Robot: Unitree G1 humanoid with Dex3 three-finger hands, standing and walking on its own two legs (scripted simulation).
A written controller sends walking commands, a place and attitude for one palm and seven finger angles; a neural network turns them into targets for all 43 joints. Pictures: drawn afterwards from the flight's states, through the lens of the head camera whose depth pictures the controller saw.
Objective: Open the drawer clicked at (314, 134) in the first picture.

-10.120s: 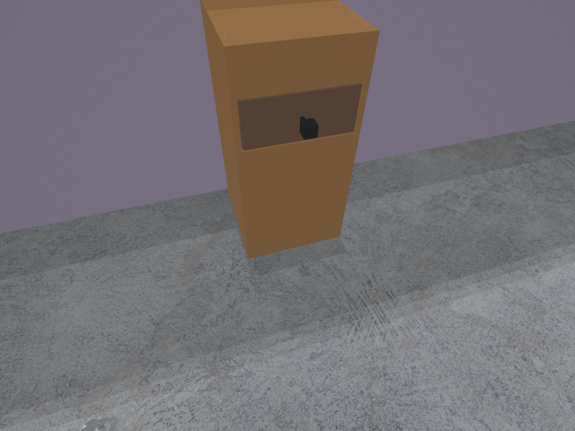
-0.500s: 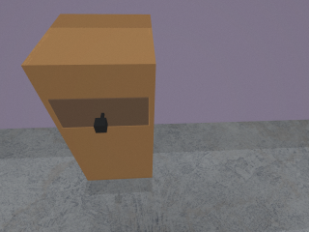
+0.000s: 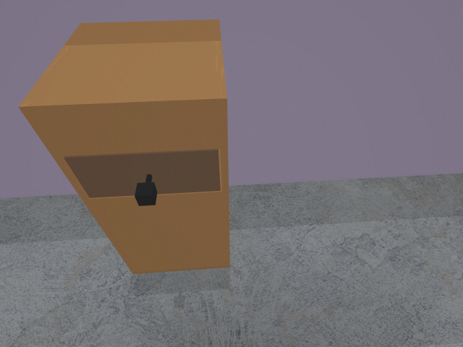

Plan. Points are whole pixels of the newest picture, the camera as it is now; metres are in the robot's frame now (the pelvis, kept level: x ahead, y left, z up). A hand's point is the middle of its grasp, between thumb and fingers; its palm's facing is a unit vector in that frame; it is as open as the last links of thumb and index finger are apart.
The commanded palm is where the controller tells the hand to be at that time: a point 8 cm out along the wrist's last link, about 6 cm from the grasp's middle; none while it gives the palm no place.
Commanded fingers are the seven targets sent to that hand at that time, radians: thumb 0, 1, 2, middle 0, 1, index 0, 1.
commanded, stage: raise the hand with hooked fingers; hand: left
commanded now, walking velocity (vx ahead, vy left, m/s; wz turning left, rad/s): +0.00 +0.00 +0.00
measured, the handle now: (147, 187) +0.50 +0.28 -0.11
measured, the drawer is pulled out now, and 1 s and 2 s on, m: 0.00 0.00 0.00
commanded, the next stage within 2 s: move the hooked fingers above the handle in 1.82 s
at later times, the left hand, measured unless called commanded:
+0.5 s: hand (117, 329) +0.16 +0.22 -0.06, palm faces +0.00 -0.07 -1.00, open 9.5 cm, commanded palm +0.17 +0.21 +0.01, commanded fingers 0.00 0.20 0.60 -0.25 -0.75 -0.25 -0.75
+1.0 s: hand (129, 243) +0.28 +0.21 +0.02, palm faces +0.12 -0.09 -0.99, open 12.4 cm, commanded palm +0.25 +0.21 +0.07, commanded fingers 0.00 -0.38 0.35 -0.29 -1.12 -0.29 -1.12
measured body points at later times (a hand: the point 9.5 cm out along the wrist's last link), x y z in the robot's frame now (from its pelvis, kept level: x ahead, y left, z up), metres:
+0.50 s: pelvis +0.00 -0.03 -0.04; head +0.04 -0.05 +0.41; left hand +0.15 +0.22 -0.01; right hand +0.29 -0.23 -0.10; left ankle -0.01 +0.11 -0.74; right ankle +0.01 -0.10 -0.74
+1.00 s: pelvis +0.02 -0.01 -0.02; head +0.05 -0.05 +0.43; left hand +0.26 +0.21 +0.07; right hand +0.18 -0.28 -0.13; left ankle -0.01 +0.12 -0.74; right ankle +0.01 -0.10 -0.74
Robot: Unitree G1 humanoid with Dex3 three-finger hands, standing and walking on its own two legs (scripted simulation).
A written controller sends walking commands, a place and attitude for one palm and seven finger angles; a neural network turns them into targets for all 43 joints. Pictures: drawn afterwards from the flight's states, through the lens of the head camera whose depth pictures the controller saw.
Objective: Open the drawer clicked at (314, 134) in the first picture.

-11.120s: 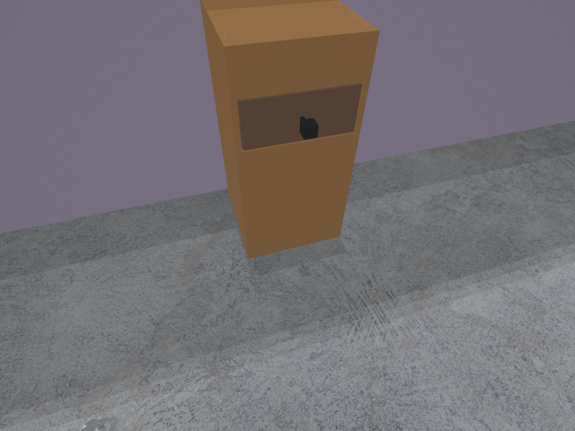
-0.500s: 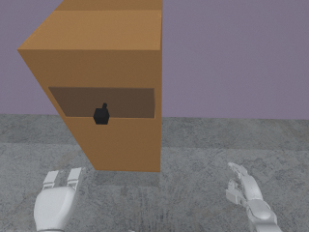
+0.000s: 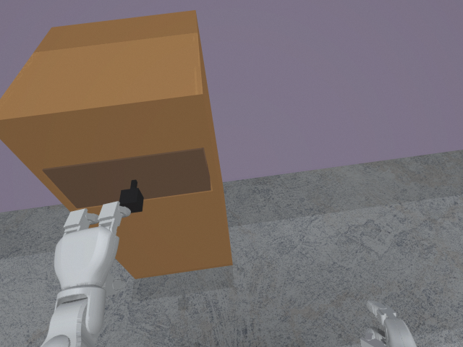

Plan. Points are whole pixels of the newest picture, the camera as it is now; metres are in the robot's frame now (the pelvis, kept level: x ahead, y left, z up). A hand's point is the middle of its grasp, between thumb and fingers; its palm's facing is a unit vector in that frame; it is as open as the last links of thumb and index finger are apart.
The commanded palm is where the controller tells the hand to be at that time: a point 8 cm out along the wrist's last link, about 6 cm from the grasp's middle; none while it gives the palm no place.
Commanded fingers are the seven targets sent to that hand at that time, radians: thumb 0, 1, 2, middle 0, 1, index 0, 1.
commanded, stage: raise the hand with hooked fingers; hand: left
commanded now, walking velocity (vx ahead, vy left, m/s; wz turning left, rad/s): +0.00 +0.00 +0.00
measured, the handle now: (132, 194) +0.46 +0.32 -0.09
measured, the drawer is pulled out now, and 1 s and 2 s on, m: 0.00 0.00 0.00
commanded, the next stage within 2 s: move the hooked fingers above the handle in 0.82 s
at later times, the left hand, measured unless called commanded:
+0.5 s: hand (76, 215) +0.29 +0.29 +0.09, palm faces +0.07 -0.07 -0.99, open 13.8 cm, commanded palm +0.26 +0.28 +0.14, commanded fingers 0.00 -0.50 0.30 -0.30 -1.20 -0.30 -1.20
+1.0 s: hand (90, 218) +0.29 +0.27 +0.08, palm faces +0.05 -0.09 -0.99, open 13.9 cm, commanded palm +0.27 +0.28 +0.14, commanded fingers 0.00 -0.50 0.30 -0.30 -1.20 -0.30 -1.20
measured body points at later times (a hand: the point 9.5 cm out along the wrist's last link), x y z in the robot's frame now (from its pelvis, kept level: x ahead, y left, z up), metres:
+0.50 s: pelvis -0.02 +0.04 +0.02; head -0.01 +0.01 +0.46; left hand +0.28 +0.29 +0.15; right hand +0.19 -0.16 -0.09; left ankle -0.03 +0.13 -0.72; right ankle +0.00 -0.08 -0.72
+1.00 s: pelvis -0.01 +0.02 +0.02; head +0.01 -0.01 +0.47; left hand +0.28 +0.27 +0.13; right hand +0.19 -0.20 -0.09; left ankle -0.03 +0.13 -0.72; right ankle +0.00 -0.08 -0.72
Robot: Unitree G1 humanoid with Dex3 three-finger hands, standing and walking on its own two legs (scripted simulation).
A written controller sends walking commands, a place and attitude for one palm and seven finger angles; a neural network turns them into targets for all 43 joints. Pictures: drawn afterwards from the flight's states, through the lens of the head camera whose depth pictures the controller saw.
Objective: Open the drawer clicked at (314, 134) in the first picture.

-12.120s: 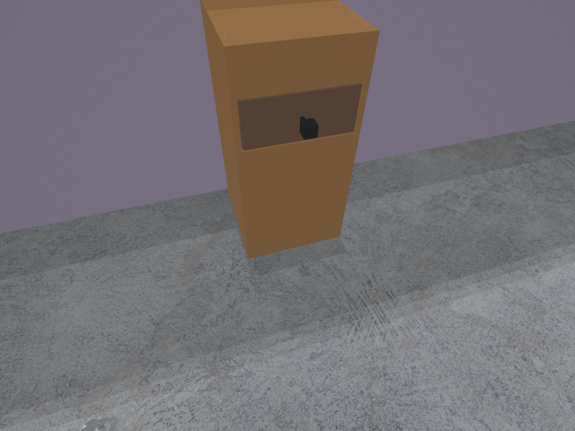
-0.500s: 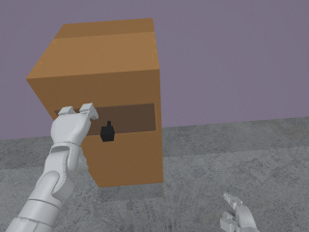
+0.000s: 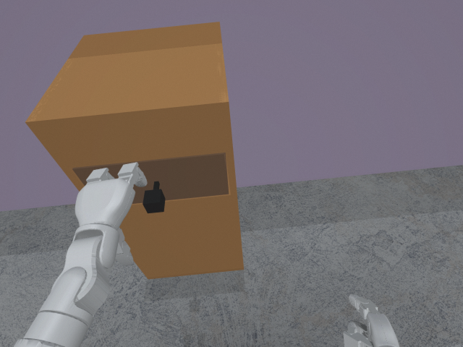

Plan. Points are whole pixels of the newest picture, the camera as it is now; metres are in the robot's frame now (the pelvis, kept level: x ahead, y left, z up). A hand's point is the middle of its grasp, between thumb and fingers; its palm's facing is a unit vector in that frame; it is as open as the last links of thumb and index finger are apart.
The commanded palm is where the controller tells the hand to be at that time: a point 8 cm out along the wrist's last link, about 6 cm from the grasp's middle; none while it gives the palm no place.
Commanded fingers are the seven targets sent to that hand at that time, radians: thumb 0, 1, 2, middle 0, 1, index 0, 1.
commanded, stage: move the hooked fingers above the handle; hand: left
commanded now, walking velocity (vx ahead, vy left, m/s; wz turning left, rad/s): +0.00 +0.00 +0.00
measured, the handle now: (155, 194) +0.48 +0.28 -0.11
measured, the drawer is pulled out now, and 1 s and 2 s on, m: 0.00 0.00 0.00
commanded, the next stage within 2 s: none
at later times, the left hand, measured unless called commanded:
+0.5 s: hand (132, 205) +0.36 +0.26 +0.02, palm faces -0.05 -0.05 -1.00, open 13.9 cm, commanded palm +0.34 +0.26 +0.08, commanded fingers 0.00 -0.50 0.30 -0.30 -1.20 -0.30 -1.20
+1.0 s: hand (135, 199) +0.40 +0.27 -0.01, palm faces -0.03 -0.03 -1.00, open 13.9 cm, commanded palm +0.38 +0.28 +0.04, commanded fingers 0.00 -0.50 0.30 -0.30 -1.20 -0.30 -1.20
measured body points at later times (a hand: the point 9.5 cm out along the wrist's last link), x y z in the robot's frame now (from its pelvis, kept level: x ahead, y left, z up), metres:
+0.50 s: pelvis +0.01 -0.01 -0.01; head +0.06 -0.04 +0.44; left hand +0.35 +0.26 +0.07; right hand +0.15 -0.27 -0.14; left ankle -0.02 +0.11 -0.74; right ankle +0.01 -0.11 -0.74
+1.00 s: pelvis +0.00 +0.01 -0.02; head +0.07 +0.00 +0.42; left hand +0.39 +0.27 +0.04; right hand +0.09 -0.26 -0.15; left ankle -0.02 +0.11 -0.74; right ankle +0.01 -0.11 -0.74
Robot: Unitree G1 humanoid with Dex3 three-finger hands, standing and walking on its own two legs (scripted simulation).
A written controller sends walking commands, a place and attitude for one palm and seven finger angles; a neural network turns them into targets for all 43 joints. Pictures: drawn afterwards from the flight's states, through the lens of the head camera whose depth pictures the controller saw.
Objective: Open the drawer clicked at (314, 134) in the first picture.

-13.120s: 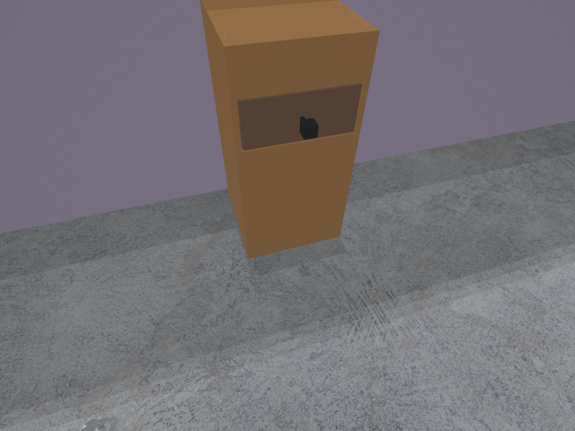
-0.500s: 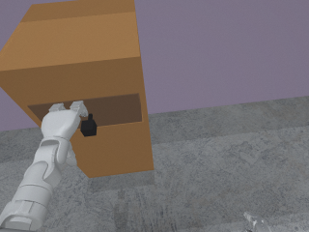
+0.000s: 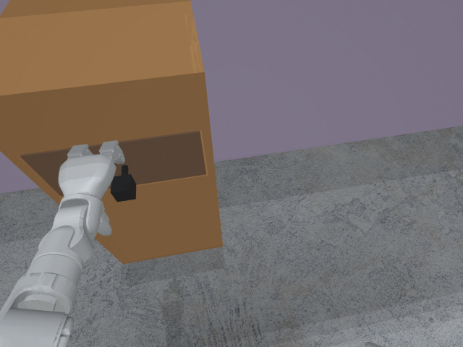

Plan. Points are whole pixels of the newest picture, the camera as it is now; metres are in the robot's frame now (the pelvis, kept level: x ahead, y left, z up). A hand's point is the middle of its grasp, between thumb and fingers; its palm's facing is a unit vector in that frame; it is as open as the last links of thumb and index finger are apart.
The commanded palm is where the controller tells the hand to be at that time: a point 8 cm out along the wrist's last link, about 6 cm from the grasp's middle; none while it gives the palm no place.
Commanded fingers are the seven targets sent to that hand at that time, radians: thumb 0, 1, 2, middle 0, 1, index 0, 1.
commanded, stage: move the hooked fingers above the handle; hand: left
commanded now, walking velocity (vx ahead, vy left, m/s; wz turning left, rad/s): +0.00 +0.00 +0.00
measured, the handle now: (124, 180) +0.47 +0.28 -0.09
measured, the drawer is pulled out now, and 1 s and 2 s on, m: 0.00 0.00 0.00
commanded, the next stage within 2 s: lower the fingers behind the handle in 1.74 s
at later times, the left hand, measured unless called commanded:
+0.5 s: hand (110, 178) +0.44 +0.28 -0.03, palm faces -0.04 -0.02 -1.00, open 13.8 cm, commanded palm +0.42 +0.28 +0.04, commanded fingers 0.00 -0.50 0.30 -0.30 -1.20 -0.30 -1.20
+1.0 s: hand (105, 182) +0.43 +0.29 -0.02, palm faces -0.07 -0.01 -1.00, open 13.8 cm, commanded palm +0.42 +0.28 +0.04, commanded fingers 0.00 -0.50 0.30 -0.30 -1.20 -0.30 -1.20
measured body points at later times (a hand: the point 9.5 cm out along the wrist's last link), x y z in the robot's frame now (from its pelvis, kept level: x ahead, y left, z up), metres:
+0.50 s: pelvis -0.01 +0.01 -0.02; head +0.10 +0.01 +0.41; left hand +0.44 +0.28 +0.03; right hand +0.00 -0.27 -0.15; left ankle -0.02 +0.10 -0.72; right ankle +0.00 -0.12 -0.72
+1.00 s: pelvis -0.01 +0.00 -0.02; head +0.10 +0.00 +0.42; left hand +0.43 +0.28 +0.03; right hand +0.03 -0.28 -0.15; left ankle -0.02 +0.10 -0.72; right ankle +0.00 -0.12 -0.72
